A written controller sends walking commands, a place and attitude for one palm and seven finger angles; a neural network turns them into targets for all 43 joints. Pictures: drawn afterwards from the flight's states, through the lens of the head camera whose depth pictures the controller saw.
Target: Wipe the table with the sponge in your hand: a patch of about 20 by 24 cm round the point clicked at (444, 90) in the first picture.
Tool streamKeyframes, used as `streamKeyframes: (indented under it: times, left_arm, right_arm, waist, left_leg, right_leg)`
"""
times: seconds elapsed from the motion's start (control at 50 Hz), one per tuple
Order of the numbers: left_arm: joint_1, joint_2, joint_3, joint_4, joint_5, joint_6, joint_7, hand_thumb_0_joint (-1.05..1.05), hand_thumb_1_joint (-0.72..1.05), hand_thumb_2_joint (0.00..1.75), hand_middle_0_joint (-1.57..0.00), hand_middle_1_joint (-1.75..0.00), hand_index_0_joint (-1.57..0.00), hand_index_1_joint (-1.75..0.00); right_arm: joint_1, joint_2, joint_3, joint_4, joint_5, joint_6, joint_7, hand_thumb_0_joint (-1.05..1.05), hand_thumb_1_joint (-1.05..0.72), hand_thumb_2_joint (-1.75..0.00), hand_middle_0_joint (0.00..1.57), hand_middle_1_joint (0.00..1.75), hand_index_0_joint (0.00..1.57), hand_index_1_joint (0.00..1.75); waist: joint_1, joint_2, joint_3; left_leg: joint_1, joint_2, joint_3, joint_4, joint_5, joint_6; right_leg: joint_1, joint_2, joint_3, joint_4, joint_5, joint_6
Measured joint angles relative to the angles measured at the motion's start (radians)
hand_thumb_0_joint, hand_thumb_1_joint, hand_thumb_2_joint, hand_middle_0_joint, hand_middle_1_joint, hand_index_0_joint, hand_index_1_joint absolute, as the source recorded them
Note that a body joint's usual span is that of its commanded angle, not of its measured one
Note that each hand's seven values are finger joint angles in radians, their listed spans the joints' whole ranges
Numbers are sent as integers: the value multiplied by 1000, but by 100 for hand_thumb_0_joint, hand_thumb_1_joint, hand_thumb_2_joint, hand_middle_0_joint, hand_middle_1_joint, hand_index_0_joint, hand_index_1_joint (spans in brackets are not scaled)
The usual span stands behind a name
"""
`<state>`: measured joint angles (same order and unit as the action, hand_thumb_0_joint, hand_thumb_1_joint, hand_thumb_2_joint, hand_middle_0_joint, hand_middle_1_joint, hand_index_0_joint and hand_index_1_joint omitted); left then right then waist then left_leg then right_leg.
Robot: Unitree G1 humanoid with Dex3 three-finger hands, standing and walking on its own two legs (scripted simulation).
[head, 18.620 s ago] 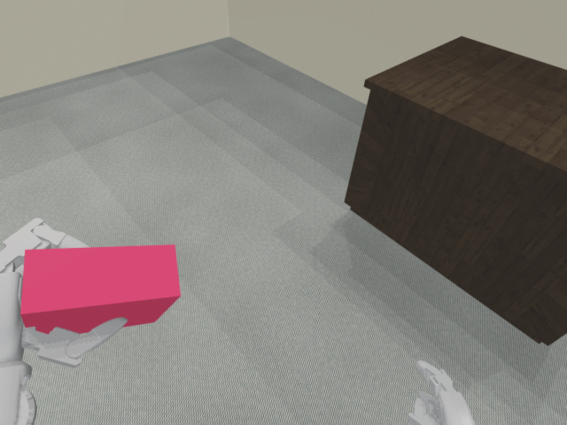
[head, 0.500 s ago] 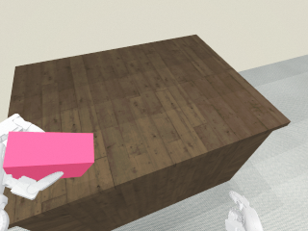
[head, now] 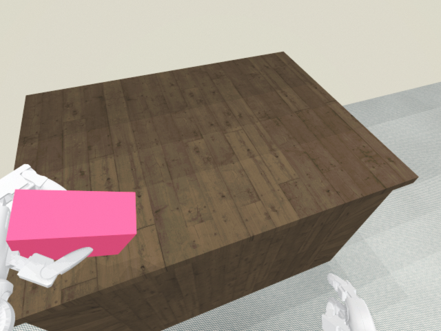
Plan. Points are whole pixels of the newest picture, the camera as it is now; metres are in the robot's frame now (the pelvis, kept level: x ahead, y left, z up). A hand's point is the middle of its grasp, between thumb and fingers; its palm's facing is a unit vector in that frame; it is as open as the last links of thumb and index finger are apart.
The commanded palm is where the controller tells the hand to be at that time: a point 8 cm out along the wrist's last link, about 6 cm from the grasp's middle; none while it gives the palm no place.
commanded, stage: shuffle to correct the standing spot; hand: left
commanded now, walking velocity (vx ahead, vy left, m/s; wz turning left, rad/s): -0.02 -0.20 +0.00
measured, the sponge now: (94, 227) +0.23 +0.20 +0.14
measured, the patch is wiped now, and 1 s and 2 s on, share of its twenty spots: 0.00 0.00 0.00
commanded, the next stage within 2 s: come to a stop and stand still in 0.08 s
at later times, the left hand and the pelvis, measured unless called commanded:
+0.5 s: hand (46, 229) +0.21 +0.25 +0.15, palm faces +0.25 -0.87 -0.43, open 10.0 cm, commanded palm +0.16 +0.30 +0.18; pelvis -0.01 +0.02 +0.00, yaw -2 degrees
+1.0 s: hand out of the picture +0.23 +0.34 +0.17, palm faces +0.35 -0.86 -0.38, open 10.0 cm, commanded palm +0.17 +0.37 +0.18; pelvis +0.01 +0.09 +0.01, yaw -1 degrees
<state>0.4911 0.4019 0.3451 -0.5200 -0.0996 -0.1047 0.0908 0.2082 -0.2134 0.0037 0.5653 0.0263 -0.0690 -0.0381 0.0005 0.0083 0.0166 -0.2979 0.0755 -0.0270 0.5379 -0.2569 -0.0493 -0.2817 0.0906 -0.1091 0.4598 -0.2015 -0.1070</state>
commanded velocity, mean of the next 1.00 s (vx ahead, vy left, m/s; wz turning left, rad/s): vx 0.00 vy -0.03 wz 0.00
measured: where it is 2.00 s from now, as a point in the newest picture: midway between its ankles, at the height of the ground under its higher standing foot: outside the picture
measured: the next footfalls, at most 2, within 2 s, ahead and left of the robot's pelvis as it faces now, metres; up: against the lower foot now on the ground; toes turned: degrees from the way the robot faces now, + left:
none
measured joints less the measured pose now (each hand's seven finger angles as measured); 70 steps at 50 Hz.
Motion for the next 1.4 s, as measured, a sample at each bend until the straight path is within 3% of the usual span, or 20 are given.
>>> streamKeyframes:
  times: [0.22, 0.26, 0.3, 0.36, 0.42, 0.48, 0.58, 0.72, 0.92, 1.1, 1.4]
  left_arm:
    - [-2, 11, 9, 1, 2, -4, 0, -1, -48, 102, -74, -135, -75, -135]
    - [-129, 89, 35, 68, 57, -35, -61, -1, -48, 102, -74, -135, -75, -135]
    - [-235, 125, 79, 169, 47, -84, -78, -1, -48, 102, -74, -135, -75, -135]
    - [-228, 67, 121, 185, 23, -96, -50, -1, -48, 102, -74, -135, -75, -135]
    - [-124, -6, 71, 114, 24, -112, -32, -1, -48, 102, -74, -135, -75, -135]
    - [-30, -36, 3, 60, 33, -131, -36, -1, -48, 102, -74, -135, -75, -135]
    - [-18, -10, -1, 70, 43, -143, -19, -1, -48, 102, -74, -135, -75, -135]
    - [-107, -24, 31, 100, 56, -137, 10, -1, -48, 102, -74, -135, -75, -135]
    - [-82, -19, 6, 60, 70, -140, -12, -1, -48, 102, -74, -135, -75, -135]
    - [-94, -23, 14, 46, 75, -130, -6, -1, -48, 102, -74, -135, -75, -135]
    - [-48, -30, 6, 65, 72, -138, -1, -1, -48, 102, -74, -135, -75, -135]
  right_arm:
    - [-1, 5, 1, -7, 0, -2, 4, 1, -90, -90, 21, 30, 20, 30]
    - [23, 17, -22, 11, -14, -51, -5, 1, -90, -90, 21, 30, 20, 30]
    - [30, 12, -22, 18, -11, -71, 6, 1, -90, -90, 21, 30, 20, 30]
    - [23, -16, -23, -8, -8, -92, 32, 1, -90, -90, 21, 30, 20, 30]
    - [22, -36, -29, -13, -2, -110, 35, 1, -90, -90, 21, 30, 20, 30]
    - [29, -30, -30, 10, -4, -113, 20, 1, -90, -90, 20, 30, 20, 30]
    - [43, 4, -6, 49, -12, -113, -2, 1, -90, -90, 20, 30, 20, 30]
    - [24, 28, 25, 49, -18, -129, 9, 2, -90, -90, 20, 30, 20, 30]
    - [-26, 52, 40, 4, -26, -107, 21, 1, -90, -90, 21, 30, 20, 30]
    - [-20, 47, 36, -1, -29, -83, 24, 1, -90, -90, 21, 30, 20, 30]
    - [15, 16, 18, 19, -19, -65, 7, 1, -90, -90, 21, 30, 20, 30]
  waist:
    - [-7, 2, 1]
    - [37, -13, 24]
    - [59, -23, 40]
    - [40, -17, 69]
    - [14, -1, 80]
    - [5, 3, 70]
    - [17, -27, 59]
    - [24, -43, 47]
    - [28, -56, 33]
    - [40, -58, 49]
    - [12, -26, 37]
  left_leg:
    - [10, 1, 1, -18, 10, -7]
    - [8, 6, 13, -11, 22, 20]
    - [6, 12, 36, -13, 15, 46]
    - [19, 3, 66, -29, 27, 20]
    - [16, -11, 80, -9, 16, 30]
    - [8, -35, 54, 11, -19, 56]
    - [37, -61, 31, -30, 21, 53]
    - [73, -99, 39, -79, 35, 88]
    - [83, -135, 48, -97, 36, 121]
    - [89, -149, 45, -102, 41, 129]
    - [79, -125, 34, -98, 43, 113]
  right_leg:
    - [11, 2, 1, -19, 10, 1]
    - [15, 2, 0, -25, 15, 20]
    - [8, 3, 4, -27, 25, 21]
    - [-14, -11, 29, 16, 15, 59]
    - [-21, -25, 43, 40, 2, 44]
    - [-13, -27, 48, 22, 11, 36]
    - [18, -36, 58, -16, 26, 54]
    - [51, -73, 67, -55, 39, 91]
    - [62, -107, 77, -68, 38, 127]
    - [66, -122, 74, -63, 34, 132]
    - [72, -97, 62, -92, 53, 118]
